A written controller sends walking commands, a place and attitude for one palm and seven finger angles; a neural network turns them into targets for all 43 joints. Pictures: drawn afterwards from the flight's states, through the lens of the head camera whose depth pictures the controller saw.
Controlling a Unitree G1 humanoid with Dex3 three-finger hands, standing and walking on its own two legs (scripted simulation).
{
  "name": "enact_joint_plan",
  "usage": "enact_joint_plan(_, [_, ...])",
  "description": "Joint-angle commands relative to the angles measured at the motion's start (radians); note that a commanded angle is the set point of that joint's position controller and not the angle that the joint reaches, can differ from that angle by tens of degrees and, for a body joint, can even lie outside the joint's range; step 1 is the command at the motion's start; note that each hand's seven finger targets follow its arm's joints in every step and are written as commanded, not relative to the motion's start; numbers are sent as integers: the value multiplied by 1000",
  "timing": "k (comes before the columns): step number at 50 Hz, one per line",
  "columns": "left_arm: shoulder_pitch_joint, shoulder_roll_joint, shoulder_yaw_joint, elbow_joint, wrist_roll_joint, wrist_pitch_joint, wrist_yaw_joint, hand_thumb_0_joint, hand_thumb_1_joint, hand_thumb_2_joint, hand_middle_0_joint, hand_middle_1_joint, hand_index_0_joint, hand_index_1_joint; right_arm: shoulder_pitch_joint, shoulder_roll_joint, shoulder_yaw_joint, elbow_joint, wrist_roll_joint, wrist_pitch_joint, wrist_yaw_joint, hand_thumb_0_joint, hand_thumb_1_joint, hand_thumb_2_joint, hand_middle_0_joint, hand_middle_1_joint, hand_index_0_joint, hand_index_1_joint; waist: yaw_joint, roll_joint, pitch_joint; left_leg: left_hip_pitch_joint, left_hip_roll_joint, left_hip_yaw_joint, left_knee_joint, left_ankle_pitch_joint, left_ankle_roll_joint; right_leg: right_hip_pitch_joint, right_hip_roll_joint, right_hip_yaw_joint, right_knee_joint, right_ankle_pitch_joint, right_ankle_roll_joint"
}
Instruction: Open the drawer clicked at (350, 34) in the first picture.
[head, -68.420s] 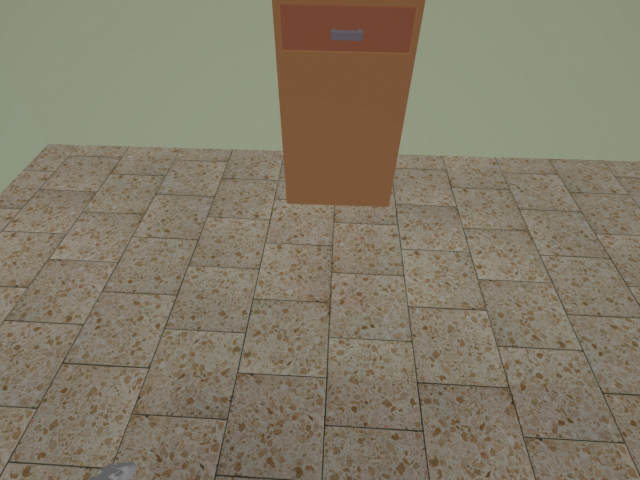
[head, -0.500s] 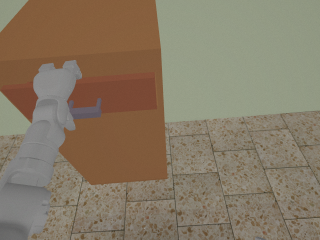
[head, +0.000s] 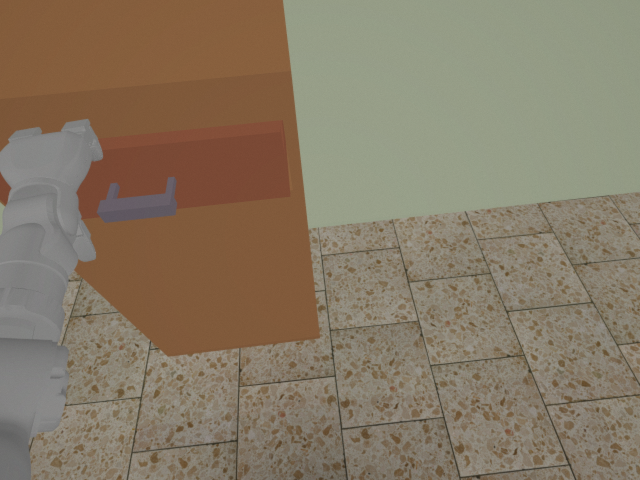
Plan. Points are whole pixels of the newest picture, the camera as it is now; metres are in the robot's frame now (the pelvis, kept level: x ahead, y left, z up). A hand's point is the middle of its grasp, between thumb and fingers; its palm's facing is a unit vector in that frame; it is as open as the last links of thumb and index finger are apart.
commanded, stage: re-aim the fingers above the handle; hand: left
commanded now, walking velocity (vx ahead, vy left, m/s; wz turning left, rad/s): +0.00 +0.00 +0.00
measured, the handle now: (140, 197) +0.51 +0.28 +0.04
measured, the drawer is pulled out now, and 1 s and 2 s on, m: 0.02 0.01 0.00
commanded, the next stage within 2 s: lower the fingers behind the handle in 1.54 s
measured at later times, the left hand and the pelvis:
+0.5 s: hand (101, 184) +0.47 +0.29 +0.11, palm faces +0.02 +0.02 -1.00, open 13.5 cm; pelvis +0.00 +0.02 +0.00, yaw -2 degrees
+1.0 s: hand (120, 182) +0.48 +0.27 +0.10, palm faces +0.10 +0.01 -0.99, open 13.6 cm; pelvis +0.01 +0.03 +0.00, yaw -2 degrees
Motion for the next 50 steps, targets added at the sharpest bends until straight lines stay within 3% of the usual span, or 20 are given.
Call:
enact_joint_plan(1, [-397,59,-111,-242,-56,-61,-138,0,-500,300,-300,-1200,-300,-1200,42,-159,-51,-114,0,-30,-34,0,-900,-900,200,300,200,300,-78,-107,-310,213,-22,20,-52,220,48,191,-18,47,-119,297,36])
enact_joint_plan(3, [-451,59,-109,-339,-70,-147,-175,0,-500,300,-300,-1200,-300,-1200,43,-152,-49,-114,-9,-40,-44,0,-900,-900,200,300,200,300,-80,-65,-284,234,-28,5,-51,207,51,149,-16,51,-121,251,29])
enact_joint_plan(5, [-484,130,-28,-401,-72,-231,-160,0,-500,300,-300,-1200,-300,-1200,60,-144,-51,-110,-15,-45,-51,0,-900,-900,200,300,200,300,-63,-17,-289,244,-27,-5,-44,208,48,122,-12,57,-109,216,17])
enact_joint_plan(8, [-491,339,190,-387,-37,-285,-46,0,-500,300,-300,-1200,-300,-1200,83,-140,-48,-106,-14,-42,-45,0,-900,-900,200,300,200,300,-6,33,-322,182,-25,-18,-35,244,34,127,-3,43,-54,214,-2])
enact_joint_plan(9, [-470,457,301,-379,-23,-281,7,0,-500,300,-300,-1200,-300,-1200,77,-145,-46,-99,-21,-38,-41,0,-900,-900,200,300,200,300,34,46,-358,139,-26,-17,-30,270,29,165,-2,45,-36,230,-6])
enact_joint_plan(12, [-420,392,256,-348,18,-195,155,0,-500,300,-300,-1200,-300,-1200,30,-117,-33,-117,-18,-46,-20,0,-900,-900,200,300,200,300,63,75,-376,89,-29,7,-29,304,9,183,-2,25,-2,270,-8])
enact_joint_plan(14, [-351,381,255,-301,37,-109,208,0,-500,300,-300,-1200,-300,-1200,6,-120,-30,-122,-22,-48,-3,0,-900,-900,200,300,200,300,93,73,-442,101,-26,26,-30,356,0,237,0,22,7,318,-10])
enact_joint_plan(17, [-394,395,228,-279,37,-16,231,0,-500,300,-300,-1200,-300,-1200,-10,-129,-29,-116,-10,-43,-5,0,-900,-900,200,300,200,300,73,-3,-494,117,-18,47,-48,322,8,299,-7,37,-12,337,9])
enact_joint_plan(19, [-419,378,201,-238,22,27,195,0,-500,300,-300,-1200,-300,-1200,-7,-136,-28,-107,-3,-36,-13,0,-900,-900,200,300,200,300,47,-77,-503,127,-15,46,-64,313,17,335,-10,41,-37,350,20])
enact_joint_plan(24, [-406,361,150,-127,6,49,41,0,-500,300,-300,-1200,-300,-1200,8,-158,-25,-104,10,-26,-40,0,-900,-900,200,300,200,300,2,-142,-383,154,-9,41,-98,252,35,303,-17,38,-98,305,35])
enact_joint_plan(26, [-371,266,61,-99,20,18,-27,0,-500,300,-300,-1200,-300,-1200,30,-162,-26,-114,8,-28,-47,0,-900,-900,200,300,200,300,-22,-111,-307,179,-7,32,-100,251,38,227,-15,26,-109,283,30])
enact_joint_plan(29, [-412,0,-157,-202,1,-76,-127,0,-500,300,-300,-1200,-300,-1200,56,-149,-41,-124,-1,-45,-40,0,-900,-900,200,300,200,300,-86,-57,-225,291,6,6,-77,278,41,74,-10,18,-133,223,22])
enact_joint_plan(30, [-387,20,-128,-245,-13,-114,-149,0,-500,300,-300,-1200,-300,-1200,60,-147,-47,-124,-8,-46,-41,0,-900,-900,200,300,200,300,-70,-34,-238,321,6,-2,-65,288,39,56,-7,19,-125,206,19])
enact_joint_plan(34, [-502,46,-82,-447,-72,-255,-159,0,-500,300,-300,-1200,-300,-1200,81,-140,-58,-125,-23,-48,-39,0,-900,-900,200,300,200,300,-70,55,-300,392,-3,-36,-24,378,24,3,2,19,-84,222,2])
enact_joint_plan(37, [-521,213,103,-504,-52,-298,-50,0,-500,300,-300,-1200,-300,-1200,97,-137,-64,-117,-30,-47,-24,0,-900,-900,200,300,200,300,-5,128,-416,417,1,-60,7,520,-10,-1,11,6,-26,248,-10])
enact_joint_plan(39, [-518,360,245,-490,-26,-275,49,0,-500,300,-300,-1200,-300,-1200,94,-143,-61,-107,-39,-42,-13,0,-900,-900,200,300,200,300,33,132,-453,355,-1,-63,17,579,-32,40,16,-4,6,287,-17])
enact_joint_plan(43, [-408,357,258,-391,25,-116,208,0,-500,300,-300,-1200,-300,-1200,29,-123,-43,-107,-38,-39,14,0,-900,-900,200,300,200,300,76,100,-490,247,-8,-15,9,574,-31,160,10,-9,31,370,-13])
enact_joint_plan(47, [-341,376,254,-360,13,7,199,0,-500,300,-300,-1200,-300,-1200,-8,-127,-35,-110,-25,-21,20,0,-900,-900,200,300,200,300,95,16,-565,225,-7,21,-29,551,-8,333,-2,19,4,481,3])
enact_joint_plan(49, [-338,350,213,-307,6,46,143,0,-500,300,-300,-1200,-300,-1200,-8,-137,-35,-110,-15,-11,5,0,-900,-900,200,300,200,300,60,-73,-527,200,-6,26,-51,488,9,358,-3,20,-27,475,14])
enact_joint_plan(50, [-327,332,185,-258,0,62,112,0,-500,300,-300,-1200,-300,-1200,-10,-142,-32,-108,-8,-7,-1,0,-900,-900,200,300,200,300,42,-102,-459,184,-6,30,-67,428,16,341,-5,20,-47,444,21])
